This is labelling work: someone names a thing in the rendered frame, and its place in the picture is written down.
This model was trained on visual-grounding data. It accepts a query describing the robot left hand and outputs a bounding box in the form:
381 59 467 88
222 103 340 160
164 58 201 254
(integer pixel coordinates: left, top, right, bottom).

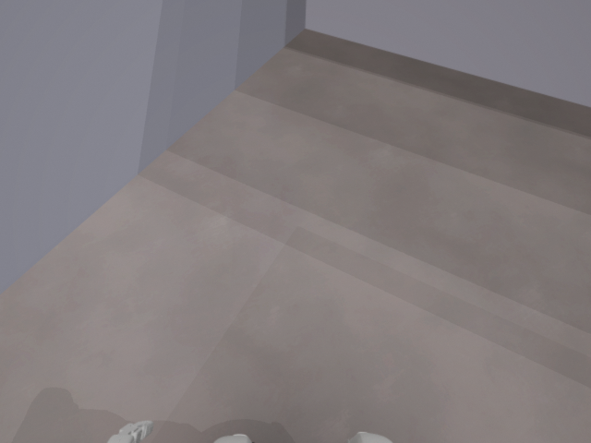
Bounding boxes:
107 421 154 443

